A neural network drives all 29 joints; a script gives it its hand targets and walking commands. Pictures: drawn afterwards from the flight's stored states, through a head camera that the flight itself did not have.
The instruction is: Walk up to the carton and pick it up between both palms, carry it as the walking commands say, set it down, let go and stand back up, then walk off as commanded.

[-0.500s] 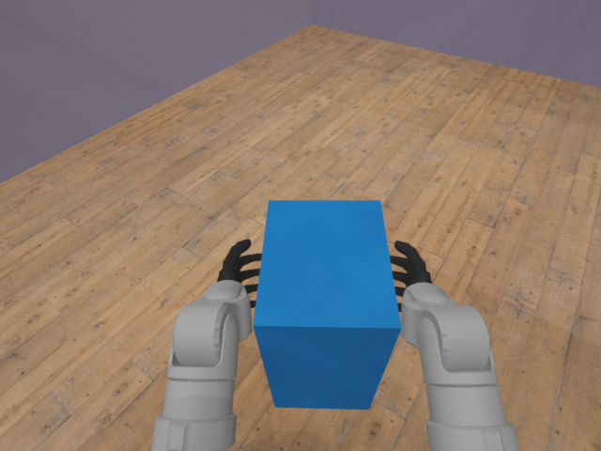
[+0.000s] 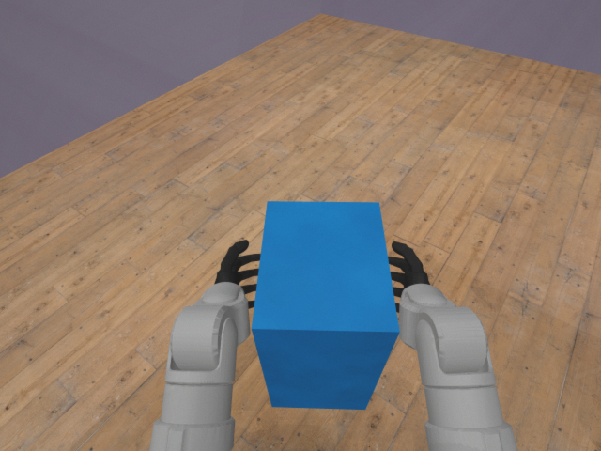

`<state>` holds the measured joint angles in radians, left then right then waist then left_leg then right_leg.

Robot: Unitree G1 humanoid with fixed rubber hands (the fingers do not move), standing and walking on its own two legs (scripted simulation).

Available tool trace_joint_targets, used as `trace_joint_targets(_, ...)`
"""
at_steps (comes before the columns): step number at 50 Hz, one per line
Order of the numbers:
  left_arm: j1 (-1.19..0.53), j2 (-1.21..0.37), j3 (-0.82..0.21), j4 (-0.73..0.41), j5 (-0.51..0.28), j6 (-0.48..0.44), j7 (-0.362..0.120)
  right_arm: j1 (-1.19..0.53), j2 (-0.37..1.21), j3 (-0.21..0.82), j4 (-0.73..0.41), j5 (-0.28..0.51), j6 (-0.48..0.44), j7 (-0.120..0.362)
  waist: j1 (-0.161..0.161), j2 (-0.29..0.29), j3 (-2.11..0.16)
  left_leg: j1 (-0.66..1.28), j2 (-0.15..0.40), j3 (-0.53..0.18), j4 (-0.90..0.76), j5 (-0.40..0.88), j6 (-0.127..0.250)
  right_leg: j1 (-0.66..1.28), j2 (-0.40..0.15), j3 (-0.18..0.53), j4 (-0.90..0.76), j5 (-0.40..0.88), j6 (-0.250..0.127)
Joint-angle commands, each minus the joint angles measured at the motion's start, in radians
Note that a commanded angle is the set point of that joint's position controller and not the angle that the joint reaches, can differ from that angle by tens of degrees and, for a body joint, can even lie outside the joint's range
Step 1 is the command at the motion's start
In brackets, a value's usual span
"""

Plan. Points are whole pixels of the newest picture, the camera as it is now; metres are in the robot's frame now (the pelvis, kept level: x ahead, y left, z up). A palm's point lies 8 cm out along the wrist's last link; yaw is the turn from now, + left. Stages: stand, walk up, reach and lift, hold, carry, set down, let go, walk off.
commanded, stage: carry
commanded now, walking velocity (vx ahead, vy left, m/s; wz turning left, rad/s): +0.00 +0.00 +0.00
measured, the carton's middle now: (320, 314) +0.29 +0.00 +0.02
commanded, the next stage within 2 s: none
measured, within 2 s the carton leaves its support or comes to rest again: neither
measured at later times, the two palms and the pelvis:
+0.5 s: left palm (239, 293) +0.29 +0.10 +0.08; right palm (426, 306) +0.27 -0.13 +0.08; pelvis +0.00 +0.00 +0.00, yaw +0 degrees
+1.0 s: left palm (234, 298) +0.28 +0.11 +0.08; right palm (420, 311) +0.27 -0.12 +0.07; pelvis -0.01 +0.00 +0.00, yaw +0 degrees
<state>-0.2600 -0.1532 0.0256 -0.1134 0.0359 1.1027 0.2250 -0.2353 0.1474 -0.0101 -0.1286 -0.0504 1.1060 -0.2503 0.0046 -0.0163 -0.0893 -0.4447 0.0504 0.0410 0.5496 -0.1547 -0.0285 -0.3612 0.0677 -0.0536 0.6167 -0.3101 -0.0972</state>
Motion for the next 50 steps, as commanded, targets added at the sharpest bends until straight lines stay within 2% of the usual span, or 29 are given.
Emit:
trace_joint_targets(1,-0.487,-1.109,-0.483,-0.282,-0.297,-0.051,-0.172,-0.523,1.089,0.446,-0.305,0.302,-0.059,0.177,-0.007,-0.008,-0.349,0.231,0.066,-0.044,-0.014,0.022,0.049,0.053,-0.207,0.2,-0.201,0.269,-0.008)
trace_joint_targets(2,-0.463,-1.082,-0.461,-0.243,-0.277,-0.044,-0.167,-0.489,1.081,0.437,-0.268,0.289,-0.05,0.173,-0.01,-0.031,-0.354,0.228,0.072,-0.053,-0.021,0.06,0.051,0.07,-0.196,0.175,-0.177,0.278,-0.008)
trace_joint_targets(3,-0.473,-1.098,-0.479,-0.276,-0.29,-0.044,-0.164,-0.478,1.076,0.428,-0.282,0.292,-0.048,0.174,-0.006,0.045,-0.38,0.259,0.059,-0.056,-0.021,0.038,0.057,0.046,-0.207,0.195,-0.194,0.22,-0.012)
trace_joint_targets(4,-0.456,-1.072,-0.472,-0.235,-0.281,-0.033,-0.164,-0.457,1.052,0.42,-0.259,0.276,-0.046,0.168,-0.011,-0.02,-0.347,0.221,0.064,-0.052,-0.025,-0.008,0.053,0.042,-0.203,0.187,-0.209,0.162,-0.009)
trace_joint_targets(5,-0.438,-1.072,-0.47,-0.238,-0.276,-0.025,-0.157,-0.467,1.042,0.417,-0.281,0.276,-0.039,0.16,-0.008,0.032,-0.332,0.236,0.068,-0.044,-0.017,0.037,0.048,0.025,-0.204,0.192,-0.2,0.231,-0.009)
trace_joint_targets(6,-0.388,-1.043,-0.431,-0.125,-0.221,-0.017,-0.161,-0.429,1.019,0.408,-0.17,0.239,-0.025,0.17,-0.011,-0.023,-0.305,0.201,0.074,-0.054,-0.012,0.04,0.046,0.033,-0.211,0.196,-0.199,0.259,-0.002)
trace_joint_targets(7,-0.422,-1.064,-0.456,-0.229,-0.266,-0.021,-0.155,-0.479,1.033,0.438,-0.292,0.285,-0.032,0.163,-0.009,-0.009,-0.334,0.211,0.073,-0.042,-0.013,0.04,0.048,0.061,-0.211,0.197,-0.194,0.267,0.001)
trace_joint_targets(8,-0.425,-1.054,-0.454,-0.218,-0.268,-0.025,-0.156,-0.445,1.045,0.438,-0.247,0.285,-0.028,0.168,-0.006,0.007,-0.366,0.238,0.065,-0.042,-0.009,0.068,0.051,0.079,-0.211,0.19,-0.173,0.322,-0.012)
trace_joint_targets(9,-0.411,-1.089,-0.457,-0.246,-0.286,-0.034,-0.16,-0.485,1.056,0.458,-0.334,0.311,-0.038,0.172,-0.005,-0.045,-0.394,0.258,0.081,-0.063,-0.025,0.113,0.05,0.076,-0.187,0.166,-0.144,0.301,-0.016)
trace_joint_targets(11,-0.453,-1.094,-0.477,-0.29,-0.293,-0.022,-0.151,-0.495,1.077,0.451,-0.333,0.32,-0.03,0.164,0.0,0.043,-0.433,0.252,0.086,-0.05,-0.009,0.195,0.054,0.12,-0.195,0.152,-0.127,0.372,-0.008)
trace_joint_targets(13,-0.404,-1.084,-0.452,-0.238,-0.258,-0.02,-0.148,-0.476,1.065,0.453,-0.298,0.316,-0.028,0.171,-0.003,0.044,-0.409,0.241,0.075,-0.04,-0.009,0.114,0.053,0.092,-0.206,0.179,-0.149,0.293,-0.019)
trace_joint_targets(15,-0.413,-1.083,-0.434,-0.257,-0.262,-0.017,-0.143,-0.524,1.059,0.473,-0.355,0.329,-0.023,0.16,-0.006,-0.063,-0.365,0.194,0.071,-0.054,-0.004,0.04,0.05,0.094,-0.209,0.189,-0.179,0.249,-0.023)
trace_joint_targets(16,-0.387,-1.087,-0.435,-0.198,-0.242,-0.019,-0.152,-0.476,1.048,0.454,-0.286,0.298,-0.021,0.171,-0.007,-0.013,-0.371,0.181,0.056,-0.039,-0.008,-0.016,0.047,0.096,-0.218,0.21,-0.187,0.211,-0.032)
trace_joint_targets(17,-0.407,-1.089,-0.45,-0.269,-0.262,-0.019,-0.146,-0.487,1.08,0.475,-0.324,0.33,-0.022,0.166,-0.005,-0.039,-0.367,0.152,0.06,-0.032,0.014,-0.024,0.044,0.141,-0.228,0.216,-0.192,0.309,-0.026)
trace_joint_targets(18,-0.37,-1.062,-0.425,-0.178,-0.226,-0.019,-0.156,-0.473,1.051,0.465,-0.252,0.3,-0.019,0.176,-0.008,-0.068,-0.336,0.135,0.046,-0.029,0.02,-0.061,0.044,0.134,-0.228,0.22,-0.19,0.329,-0.027)
trace_joint_targets(23,-0.423,-1.1,-0.451,-0.216,-0.258,-0.029,-0.159,-0.472,1.07,0.446,-0.272,0.309,-0.032,0.183,-0.01,0.045,-0.352,0.196,0.051,-0.033,-0.004,-0.03,0.049,0.064,-0.217,0.225,-0.193,0.244,-0.024)
trace_joint_targets(25,-0.44,-1.105,-0.465,-0.218,-0.25,-0.026,-0.159,-0.461,1.065,0.426,-0.256,0.283,-0.033,0.185,-0.008,0.052,-0.379,0.223,0.06,-0.041,-0.011,0.011,0.047,0.065,-0.202,0.205,-0.182,0.182,-0.024)
trace_joint_targets(26,-0.468,-1.132,-0.473,-0.301,-0.287,-0.027,-0.154,-0.572,1.084,0.471,-0.398,0.342,-0.039,0.176,-0.004,0.022,-0.371,0.225,0.072,-0.041,-0.008,0.047,0.049,0.072,-0.2,0.2,-0.184,0.254,-0.009)
trace_joint_targets(27,-0.399,-1.111,-0.445,-0.173,-0.244,-0.021,-0.156,-0.473,1.077,0.445,-0.242,0.294,-0.028,0.182,-0.001,0.032,-0.406,0.259,0.087,-0.052,-0.019,0.133,0.052,0.093,-0.183,0.169,-0.138,0.288,-0.026)
trace_joint_targets(30,-0.427,-1.077,-0.434,-0.239,-0.268,-0.036,-0.152,-0.512,1.04,0.429,-0.326,0.312,-0.047,0.171,-0.006,0.01,-0.411,0.22,0.094,-0.061,0.005,0.21,0.065,0.121,-0.173,0.157,-0.119,0.374,-0.005)
trace_joint_targets(32,-0.407,-1.069,-0.448,-0.157,-0.241,-0.043,-0.172,-0.402,1.041,0.405,-0.177,0.241,-0.047,0.183,-0.011,0.004,-0.403,0.219,0.083,-0.048,-0.004,0.107,0.053,0.113,-0.191,0.177,-0.143,0.329,-0.017)
trace_joint_targets(34,-0.44,-1.077,-0.46,-0.239,-0.269,-0.042,-0.167,-0.483,1.057,0.433,-0.287,0.29,-0.052,0.176,-0.012,-0.024,-0.361,0.207,0.066,-0.047,-0.005,-0.025,0.057,0.078,-0.201,0.196,-0.195,0.194,-0.025)
trace_joint_targets(40,-0.423,-1.084,-0.438,-0.175,-0.257,-0.035,-0.161,-0.513,1.038,0.413,-0.263,0.282,-0.05,0.173,-0.009,0.027,-0.33,0.229,0.069,-0.044,-0.018,0.063,0.053,0.037,-0.185,0.155,-0.169,0.227,-0.023)
trace_joint_targets(41,-0.401,-1.056,-0.427,-0.123,-0.225,-0.038,-0.166,-0.453,1.02,0.385,-0.17,0.25,-0.053,0.183,-0.005,0.072,-0.351,0.247,0.088,-0.064,-0.035,0.095,0.055,0.033,-0.186,0.166,-0.173,0.171,-0.018)
trace_joint_targets(42,-0.436,-1.069,-0.438,-0.183,-0.256,-0.037,-0.16,-0.512,1.035,0.396,-0.237,0.282,-0.053,0.174,-0.004,0.072,-0.337,0.246,0.091,-0.073,-0.052,0.07,0.06,0.024,-0.176,0.156,-0.183,0.092,-0.017)
trace_joint_targets(43,-0.453,-1.092,-0.472,-0.239,-0.277,-0.036,-0.157,-0.495,1.06,0.418,-0.286,0.29,-0.05,0.168,-0.008,0.028,-0.352,0.248,0.088,-0.063,-0.032,0.081,0.058,0.046,-0.174,0.153,-0.179,0.156,-0.015)
trace_joint_targets(46,-0.433,-1.061,-0.409,-0.107,-0.217,-0.067,-0.178,-0.489,1.046,0.412,-0.161,0.25,-0.069,0.194,-0.012,-0.048,-0.346,0.208,0.069,-0.051,-0.024,-0.005,0.062,0.066,-0.195,0.183,-0.203,0.162,-0.023)
trace_joint_targets(47,-0.454,-1.111,-0.447,-0.187,-0.249,-0.066,-0.17,-0.519,1.064,0.425,-0.255,0.278,-0.074,0.188,-0.011,0.01,-0.338,0.216,0.059,-0.04,-0.019,-0.037,0.057,0.055,-0.205,0.191,-0.207,0.158,-0.025)
trace_joint_targets(50,-0.416,-1.107,-0.426,-0.18,-0.24,-0.07,-0.172,-0.563,1.082,0.472,-0.29,0.314,-0.081,0.188,-0.006,-0.029,-0.346,0.183,0.065,-0.052,-0.016,-0.019,0.057,0.077,-0.204,0.181,-0.203,0.154,-0.02)
